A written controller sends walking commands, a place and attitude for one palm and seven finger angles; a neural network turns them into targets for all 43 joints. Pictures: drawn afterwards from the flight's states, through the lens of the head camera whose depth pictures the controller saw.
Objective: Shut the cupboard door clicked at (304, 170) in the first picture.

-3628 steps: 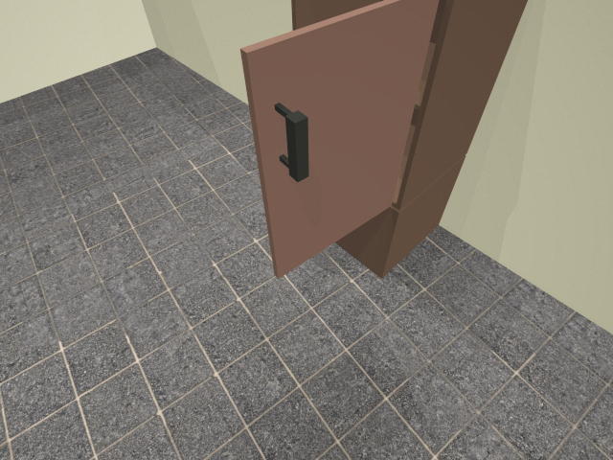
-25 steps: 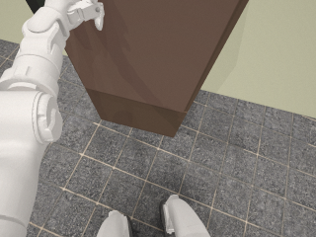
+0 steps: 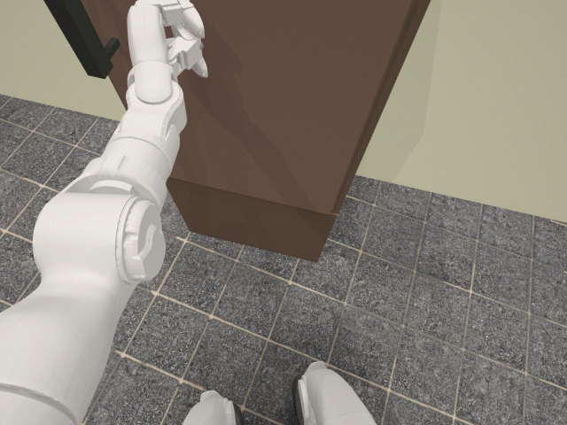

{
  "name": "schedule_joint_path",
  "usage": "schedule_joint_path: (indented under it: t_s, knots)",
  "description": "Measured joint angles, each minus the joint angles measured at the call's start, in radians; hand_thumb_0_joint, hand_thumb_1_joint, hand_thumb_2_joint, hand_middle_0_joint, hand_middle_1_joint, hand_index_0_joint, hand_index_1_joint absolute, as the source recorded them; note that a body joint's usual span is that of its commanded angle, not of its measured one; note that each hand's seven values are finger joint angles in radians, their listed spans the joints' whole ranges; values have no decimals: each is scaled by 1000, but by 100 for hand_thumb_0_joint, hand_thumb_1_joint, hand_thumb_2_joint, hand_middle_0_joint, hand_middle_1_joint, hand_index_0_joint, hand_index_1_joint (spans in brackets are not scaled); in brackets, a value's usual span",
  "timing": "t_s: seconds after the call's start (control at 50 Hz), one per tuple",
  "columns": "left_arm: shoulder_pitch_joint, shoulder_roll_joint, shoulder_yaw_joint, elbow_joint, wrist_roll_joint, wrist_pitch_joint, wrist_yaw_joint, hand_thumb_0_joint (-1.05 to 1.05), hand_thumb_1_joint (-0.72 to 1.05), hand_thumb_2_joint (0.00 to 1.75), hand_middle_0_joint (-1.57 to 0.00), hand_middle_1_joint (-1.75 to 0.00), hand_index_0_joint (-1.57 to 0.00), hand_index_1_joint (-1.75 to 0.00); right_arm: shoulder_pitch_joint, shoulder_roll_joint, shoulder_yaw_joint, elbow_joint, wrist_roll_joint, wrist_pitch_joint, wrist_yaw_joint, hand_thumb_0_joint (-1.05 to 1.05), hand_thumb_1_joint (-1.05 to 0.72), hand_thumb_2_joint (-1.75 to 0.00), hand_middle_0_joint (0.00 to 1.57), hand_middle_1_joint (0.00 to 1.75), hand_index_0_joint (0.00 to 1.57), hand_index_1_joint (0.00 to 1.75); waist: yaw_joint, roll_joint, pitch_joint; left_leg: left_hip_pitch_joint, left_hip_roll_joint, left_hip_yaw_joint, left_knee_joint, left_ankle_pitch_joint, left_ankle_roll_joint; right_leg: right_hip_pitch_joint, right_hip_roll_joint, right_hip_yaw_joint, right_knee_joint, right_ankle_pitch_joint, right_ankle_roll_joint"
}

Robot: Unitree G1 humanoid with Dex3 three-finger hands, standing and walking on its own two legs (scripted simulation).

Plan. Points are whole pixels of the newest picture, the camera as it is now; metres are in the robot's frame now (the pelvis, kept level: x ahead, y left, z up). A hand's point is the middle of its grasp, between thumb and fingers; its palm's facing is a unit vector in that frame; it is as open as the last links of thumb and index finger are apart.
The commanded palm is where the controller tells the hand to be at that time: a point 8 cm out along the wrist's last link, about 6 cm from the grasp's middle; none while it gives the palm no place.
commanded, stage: pull the fist back off the door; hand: left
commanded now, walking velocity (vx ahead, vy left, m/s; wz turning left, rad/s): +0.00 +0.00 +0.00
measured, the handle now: (88, 19) +0.64 +0.15 +0.14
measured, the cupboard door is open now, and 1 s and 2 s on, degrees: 0 0 0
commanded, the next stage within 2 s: draw the hand back to the body in 0.46 s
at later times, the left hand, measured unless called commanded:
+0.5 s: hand (195, 86) +0.50 +0.02 +0.15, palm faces -0.01 -1.00 -0.01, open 3.1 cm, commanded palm +0.49 +0.07 +0.15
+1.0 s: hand (101, 150) +0.41 +0.11 +0.17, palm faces +0.02 -1.00 +0.00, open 3.1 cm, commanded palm +0.37 +0.16 +0.18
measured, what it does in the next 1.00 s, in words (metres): stands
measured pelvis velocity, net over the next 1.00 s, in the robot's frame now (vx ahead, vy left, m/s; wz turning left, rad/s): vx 0.02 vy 0.00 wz -0.01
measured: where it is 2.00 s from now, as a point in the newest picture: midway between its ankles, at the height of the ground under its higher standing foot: outside the picture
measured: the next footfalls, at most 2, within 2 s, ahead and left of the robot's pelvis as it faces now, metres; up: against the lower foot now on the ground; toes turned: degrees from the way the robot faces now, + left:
none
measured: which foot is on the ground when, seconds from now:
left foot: down 0.00-1.00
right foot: down 0.00-1.00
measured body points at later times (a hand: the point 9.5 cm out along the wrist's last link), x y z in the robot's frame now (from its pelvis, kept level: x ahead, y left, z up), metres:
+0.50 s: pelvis +0.02 -0.01 +0.03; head +0.10 -0.02 +0.47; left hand +0.50 +0.08 +0.15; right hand +0.05 -0.27 -0.10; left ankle +0.00 +0.11 -0.68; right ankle +0.04 -0.11 -0.68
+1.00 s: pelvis +0.02 +0.00 +0.04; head +0.03 -0.02 +0.49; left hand +0.40 +0.16 +0.17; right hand +0.13 -0.25 -0.07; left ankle +0.00 +0.11 -0.68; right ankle +0.04 -0.11 -0.68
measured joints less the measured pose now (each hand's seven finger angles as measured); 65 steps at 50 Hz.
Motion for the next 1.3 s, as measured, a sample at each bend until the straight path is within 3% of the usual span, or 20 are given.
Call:
schedule_joint_path:
  t_s: [0.06, 0.12, 0.26, 0.32, 0.44, 0.5, 0.56, 0.66, 0.76, 0.84, 0.94, 1.1, 1.2, 1.3]
  knots:
    - [34, -17, 24, -9, -64, 23, -43, 2, 94, 94, -130, -150, -131, -150, 21, -9, 3, 4, 15, 15, -14, 0, -91, -90, 20, 30, 20, 30, 18, 1, 6, 56, 3, 11, -48, 14, -1, 49, 6, 11, -42, 14, 0]
    - [87, -47, 40, -37, -100, -1, -56, 2, 93, 93, -130, -150, -130, -150, 40, -19, 0, 5, 21, 16, -20, 0, -91, -90, 20, 30, 20, 30, 30, -3, 3, 103, 7, 17, -85, 22, -3, 91, 11, 17, -75, 22, -2]
    - [250, -92, 25, -155, -59, -98, -43, 2, 91, 91, -130, -150, -130, -150, 46, -32, -30, -7, 25, 23, -15, 1, -91, -90, 20, 30, 20, 30, 56, -19, -11, 174, 14, 28, -119, 17, -9, 152, 21, 28, -98, 16, -7]
    - [320, -108, -2, -200, -62, -84, -52, 2, 91, 90, -130, -150, -130, -150, 31, -33, -41, -13, 34, 37, -17, 1, -91, -90, 20, 30, 20, 30, 75, -20, -7, 206, 14, 29, -133, 17, -10, 183, 22, 29, -110, 15, -7]
    - [470, -181, -82, -371, -137, -62, -64, 2, 90, 90, -130, -150, -130, -150, -15, -27, -52, -17, 56, 33, -39, 1, -91, -90, 20, 30, 20, 30, 125, -12, 5, 287, 11, 24, -174, 23, -10, 267, 20, 24, -150, 19, -5]
    - [460, -211, -129, -375, -133, -66, -56, 2, 90, 90, -130, -150, -130, -150, -56, -19, -47, -2, 60, 23, -47, 1, -91, -90, 20, 30, 20, 30, 137, -14, 8, 309, 4, 13, -176, 23, -10, 294, 13, 13, -152, 14, -3]
    - [405, -223, -130, -318, -114, -52, -45, 2, 90, 90, -131, -150, -130, -150, -102, -8, -34, 5, 60, 22, -52, 1, -91, -90, 20, 30, 20, 30, 135, -25, 5, 315, -1, 9, -177, 25, -9, 300, 7, 10, -148, 10, -3]
    - [358, -216, -65, -248, -103, -22, -41, 2, 90, 90, -131, -150, -130, -150, -133, 6, -15, -20, 58, 30, -55, 1, -91, -90, 20, 30, 20, 30, 128, -32, -4, 319, -5, 21, -190, 34, -8, 293, 5, 22, -147, 15, -3]
    - [537, -191, -11, -406, -116, -42, -82, 2, 90, 90, -130, -149, -130, -150, -97, 11, -16, -56, 65, 48, -59, 1, -91, -90, 20, 30, 20, 30, 154, -22, -15, 372, 1, 52, -230, 39, -7, 325, 14, 52, -169, 23, -2]
    - [732, -163, -54, -608, -138, -31, -134, 2, 90, 90, -130, -149, -130, -150, -69, 12, -23, -56, 87, 55, -64, 1, -91, -90, 20, 30, 20, 30, 188, -16, -5, 433, 4, 53, -258, 44, -8, 388, 19, 53, -198, 29, -2]
    - [887, -155, -129, -824, -205, 67, -210, 2, 90, 90, -130, -150, -130, -150, -81, 2, -26, -32, 121, 49, -97, 1, -91, -90, 20, 30, 20, 30, 229, -13, 20, 514, 3, 27, -289, 57, -8, 490, 18, 28, -253, 45, -1]
    - [1012, -163, -172, -1034, -233, 207, -261, 2, 90, 90, -128, -147, -128, -148, -199, -12, -3, -52, 139, 16, -137, 1, -91, -90, 20, 30, 20, 30, 252, -15, 25, 612, -12, 19, -336, 84, -1, 592, 4, 20, -300, 67, 6]
    - [1174, -110, -196, -1189, -168, 197, -220, 2, 90, 90, -120, -138, -120, -139, -269, 15, 19, -101, 128, 31, -148, 1, -91, -90, 20, 30, 20, 30, 246, -20, 50, 695, -20, 27, -409, 120, 1, 665, -1, 28, -354, 93, 11]
    - [1313, -65, -185, -1315, -142, 200, -195, 2, 90, 90, -109, -126, -109, -126, -285, 31, 38, -120, 119, 49, -155, 1, -91, -90, 20, 30, 20, 30, 269, -24, 86, 750, -20, 17, -460, 147, 2, 731, 1, 18, -419, 124, 11]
